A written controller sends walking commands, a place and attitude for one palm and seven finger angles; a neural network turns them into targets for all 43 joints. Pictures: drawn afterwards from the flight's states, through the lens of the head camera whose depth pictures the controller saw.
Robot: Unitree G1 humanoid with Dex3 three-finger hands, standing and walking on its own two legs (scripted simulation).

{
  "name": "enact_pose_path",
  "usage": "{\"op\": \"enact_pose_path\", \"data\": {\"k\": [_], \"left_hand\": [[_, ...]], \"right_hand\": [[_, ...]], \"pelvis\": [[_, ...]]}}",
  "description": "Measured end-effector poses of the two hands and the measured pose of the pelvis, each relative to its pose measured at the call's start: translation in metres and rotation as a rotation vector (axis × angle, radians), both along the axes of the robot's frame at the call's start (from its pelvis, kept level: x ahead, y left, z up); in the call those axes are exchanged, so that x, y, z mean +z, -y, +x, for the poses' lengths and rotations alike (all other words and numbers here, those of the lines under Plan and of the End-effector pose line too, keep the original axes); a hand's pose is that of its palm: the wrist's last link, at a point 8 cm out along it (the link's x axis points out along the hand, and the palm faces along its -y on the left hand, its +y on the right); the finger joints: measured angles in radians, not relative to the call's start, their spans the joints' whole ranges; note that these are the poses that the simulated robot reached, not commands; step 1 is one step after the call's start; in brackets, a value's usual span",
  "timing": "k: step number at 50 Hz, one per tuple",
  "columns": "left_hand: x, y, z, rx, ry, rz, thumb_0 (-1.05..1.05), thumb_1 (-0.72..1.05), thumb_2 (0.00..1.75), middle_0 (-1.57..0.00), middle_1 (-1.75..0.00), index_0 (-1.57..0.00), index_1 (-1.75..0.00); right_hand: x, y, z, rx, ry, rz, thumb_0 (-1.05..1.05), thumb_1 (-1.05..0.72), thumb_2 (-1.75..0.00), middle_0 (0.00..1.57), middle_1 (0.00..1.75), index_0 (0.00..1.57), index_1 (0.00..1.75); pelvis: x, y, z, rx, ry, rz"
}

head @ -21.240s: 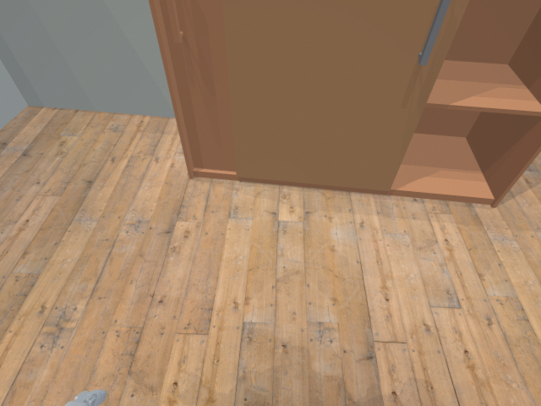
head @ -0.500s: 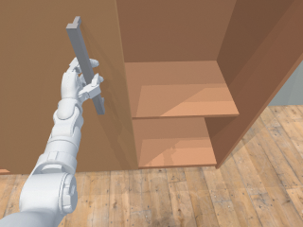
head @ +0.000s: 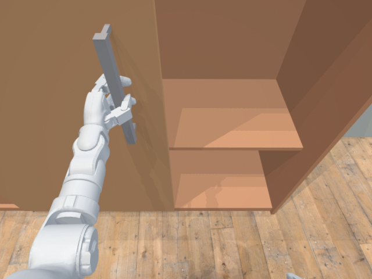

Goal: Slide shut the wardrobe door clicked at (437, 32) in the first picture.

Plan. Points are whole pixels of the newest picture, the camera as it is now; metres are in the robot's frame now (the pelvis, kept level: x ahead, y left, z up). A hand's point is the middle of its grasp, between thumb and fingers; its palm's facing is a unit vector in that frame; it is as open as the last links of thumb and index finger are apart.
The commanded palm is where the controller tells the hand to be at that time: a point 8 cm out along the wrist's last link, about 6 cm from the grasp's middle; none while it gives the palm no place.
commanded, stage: tug the door sideways, standing still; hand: left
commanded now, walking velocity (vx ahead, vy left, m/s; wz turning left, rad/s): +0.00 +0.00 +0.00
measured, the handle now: (121, 94) +0.50 +0.15 +0.12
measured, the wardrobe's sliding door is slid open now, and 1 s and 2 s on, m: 0.53 0.48 0.31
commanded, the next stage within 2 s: step sideways, sliding the door along in 0.64 s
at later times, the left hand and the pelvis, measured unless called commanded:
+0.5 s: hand (133, 110) +0.44 +0.12 +0.13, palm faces +0.08 -1.00 -0.01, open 5.8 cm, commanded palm +0.42 +0.11 +0.12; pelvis -0.01 +0.01 -0.01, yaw +2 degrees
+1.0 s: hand (148, 110) +0.44 +0.09 +0.12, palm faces +0.00 -0.99 -0.16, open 6.0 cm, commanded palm +0.42 +0.13 +0.13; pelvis -0.02 -0.01 -0.01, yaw +0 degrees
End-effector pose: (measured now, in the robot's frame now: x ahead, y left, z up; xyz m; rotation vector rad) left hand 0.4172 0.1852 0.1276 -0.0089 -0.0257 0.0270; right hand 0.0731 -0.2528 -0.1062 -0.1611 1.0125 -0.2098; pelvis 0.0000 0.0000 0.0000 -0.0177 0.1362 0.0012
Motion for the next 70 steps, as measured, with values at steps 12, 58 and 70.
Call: {"op": "enact_pose_path", "data": {"k": [12,58,70], "left_hand": [[0.000,0.004,-0.001,0.046,-0.004,0.002,0.01,0.72,0.84,-0.34,-1.40,-0.33,-1.38],[0.006,0.053,0.000,0.067,-0.015,0.180,-0.02,0.67,0.83,-0.40,-1.37,-0.30,-1.40],[0.002,0.069,-0.003,0.172,0.020,0.126,-0.01,0.75,0.86,-0.38,-1.39,-0.19,-1.40]], "right_hand": [[-0.010,-0.015,-0.008,0.053,-0.024,0.027,0.01,-0.90,-0.90,0.20,0.30,0.20,0.30],[-0.029,0.030,0.020,0.040,-0.038,0.035,0.01,-0.90,-0.90,0.21,0.30,0.20,0.30],[-0.026,0.084,0.050,0.132,-0.040,0.001,0.01,-0.91,-0.90,0.20,0.30,0.20,0.30]], "pelvis": [[-0.004,-0.005,-0.010,0.027,-0.007,0.000],[-0.009,0.050,-0.015,0.035,0.128,0.009],[-0.012,0.102,-0.013,0.055,0.159,0.049]]}}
